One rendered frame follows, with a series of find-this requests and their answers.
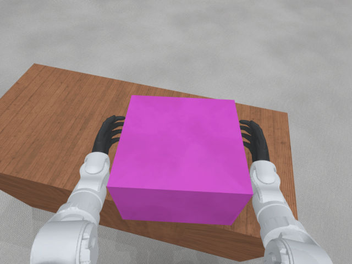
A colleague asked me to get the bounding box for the left robot upper arm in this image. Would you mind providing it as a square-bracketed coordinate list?
[32, 220, 98, 264]

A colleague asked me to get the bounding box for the pedestal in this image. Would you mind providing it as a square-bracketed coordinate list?
[0, 63, 298, 262]

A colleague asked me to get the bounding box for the carton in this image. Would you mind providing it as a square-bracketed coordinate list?
[107, 95, 253, 226]

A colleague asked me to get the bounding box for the right robot hand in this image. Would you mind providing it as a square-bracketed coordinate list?
[239, 120, 270, 162]

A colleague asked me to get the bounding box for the robot right forearm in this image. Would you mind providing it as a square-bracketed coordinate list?
[250, 160, 333, 264]

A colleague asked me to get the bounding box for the right robot upper arm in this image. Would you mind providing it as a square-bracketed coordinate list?
[264, 238, 332, 264]

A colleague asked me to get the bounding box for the left robot hand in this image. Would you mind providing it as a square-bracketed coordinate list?
[92, 115, 125, 155]

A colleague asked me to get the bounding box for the robot left forearm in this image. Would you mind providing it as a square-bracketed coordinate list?
[30, 152, 110, 264]

